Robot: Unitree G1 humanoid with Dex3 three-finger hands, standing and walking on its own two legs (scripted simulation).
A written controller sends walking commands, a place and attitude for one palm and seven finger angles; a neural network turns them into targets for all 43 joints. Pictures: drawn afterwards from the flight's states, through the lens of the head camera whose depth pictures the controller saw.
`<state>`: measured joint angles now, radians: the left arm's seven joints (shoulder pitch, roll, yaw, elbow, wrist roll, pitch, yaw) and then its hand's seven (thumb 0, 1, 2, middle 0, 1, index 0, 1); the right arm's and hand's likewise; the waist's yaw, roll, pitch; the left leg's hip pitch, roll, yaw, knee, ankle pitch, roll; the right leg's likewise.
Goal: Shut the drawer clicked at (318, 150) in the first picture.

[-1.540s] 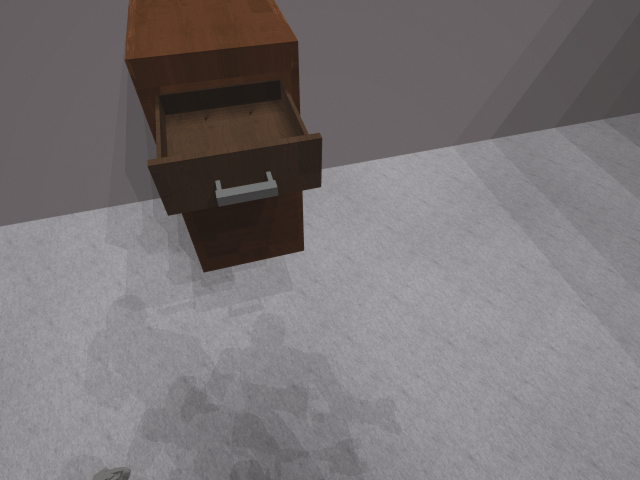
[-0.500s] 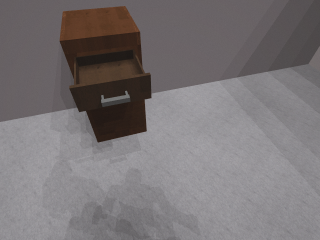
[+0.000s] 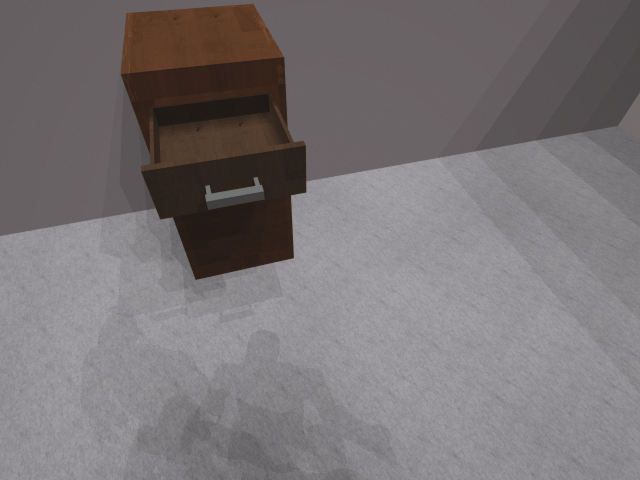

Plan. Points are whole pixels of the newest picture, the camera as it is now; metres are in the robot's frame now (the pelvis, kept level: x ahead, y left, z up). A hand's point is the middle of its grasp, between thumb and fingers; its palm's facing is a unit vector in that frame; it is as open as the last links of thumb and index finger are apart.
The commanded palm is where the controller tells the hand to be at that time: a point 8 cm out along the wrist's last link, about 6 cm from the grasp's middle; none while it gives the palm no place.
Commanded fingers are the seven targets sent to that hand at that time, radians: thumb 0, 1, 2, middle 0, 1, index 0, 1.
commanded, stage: walk to a spot facing it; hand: left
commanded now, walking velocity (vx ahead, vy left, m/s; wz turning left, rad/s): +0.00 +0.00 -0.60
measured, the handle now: (234, 191) +0.71 +0.24 -0.10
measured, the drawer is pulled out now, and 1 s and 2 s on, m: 0.30 0.30 0.30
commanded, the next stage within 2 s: none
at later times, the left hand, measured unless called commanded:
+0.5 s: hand out of the picture +0.05 +0.16 -0.17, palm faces -0.12 -0.96 -0.27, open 7.4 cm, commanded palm none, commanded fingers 0.00 0.90 0.90 -0.20 -0.30 -0.20 -0.30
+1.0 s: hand out of the picture +0.16 +0.17 -0.18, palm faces -0.31 -0.93 -0.20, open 7.4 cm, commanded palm none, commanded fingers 0.00 0.90 0.90 -0.20 -0.30 -0.20 -0.30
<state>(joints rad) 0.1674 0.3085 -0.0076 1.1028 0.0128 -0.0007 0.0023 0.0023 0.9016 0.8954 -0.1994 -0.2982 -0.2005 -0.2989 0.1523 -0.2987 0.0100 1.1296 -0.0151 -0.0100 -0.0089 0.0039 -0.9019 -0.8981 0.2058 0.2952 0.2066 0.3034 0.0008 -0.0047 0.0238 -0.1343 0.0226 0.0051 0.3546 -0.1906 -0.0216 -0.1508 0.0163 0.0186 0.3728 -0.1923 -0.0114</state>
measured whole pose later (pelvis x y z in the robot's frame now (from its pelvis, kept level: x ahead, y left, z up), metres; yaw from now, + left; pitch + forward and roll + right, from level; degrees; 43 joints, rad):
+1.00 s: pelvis +0.16 -0.02 -0.01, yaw -28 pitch +0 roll -1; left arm 0.50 0.16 0.06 1.03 0.03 -0.04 0.02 0.00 0.90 0.90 -0.20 -0.30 -0.20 -0.30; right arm 0.10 -0.16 -0.05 0.89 -0.01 -0.02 0.01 0.01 -0.90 -0.90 0.20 0.29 0.20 0.30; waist 0.09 -0.01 0.01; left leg -0.47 0.03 0.02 0.70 -0.26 -0.03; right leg 0.00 0.10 0.28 0.39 -0.38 -0.04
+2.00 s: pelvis +0.23 -0.03 -0.01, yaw -67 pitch +0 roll +0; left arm 0.20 0.18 0.07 0.92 0.02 0.03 0.01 0.00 0.90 0.90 -0.20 -0.30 -0.20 -0.30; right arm 0.17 -0.20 -0.07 0.91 -0.02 0.04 -0.03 0.01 -0.91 -0.90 0.20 0.29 0.20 0.30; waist 0.00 0.03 0.07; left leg -0.49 0.12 0.04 1.05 -0.40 -0.10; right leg -0.27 0.04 -0.01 0.54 -0.27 -0.05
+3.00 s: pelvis +0.22 -0.06 +0.00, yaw -98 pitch -1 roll -1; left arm 0.34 0.15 0.04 1.00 0.02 -0.04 -0.01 0.00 0.90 0.90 -0.20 -0.30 -0.20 -0.30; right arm 0.24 -0.23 -0.07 0.97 -0.03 0.02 0.01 0.01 -0.91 -0.90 0.20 0.29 0.20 0.30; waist -0.01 0.04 0.02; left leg -0.57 0.14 0.05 0.97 -0.21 -0.08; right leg -0.05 0.04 -0.01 0.35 -0.28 -0.04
